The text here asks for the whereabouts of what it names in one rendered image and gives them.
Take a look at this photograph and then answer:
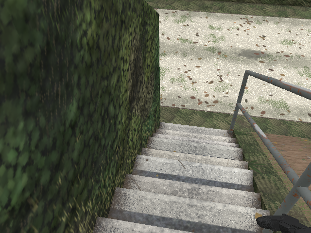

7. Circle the stairs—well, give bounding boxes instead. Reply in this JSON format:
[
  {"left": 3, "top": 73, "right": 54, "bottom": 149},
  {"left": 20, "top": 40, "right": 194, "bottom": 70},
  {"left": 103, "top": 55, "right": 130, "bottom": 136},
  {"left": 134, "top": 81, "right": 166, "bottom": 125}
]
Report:
[{"left": 92, "top": 122, "right": 270, "bottom": 233}]

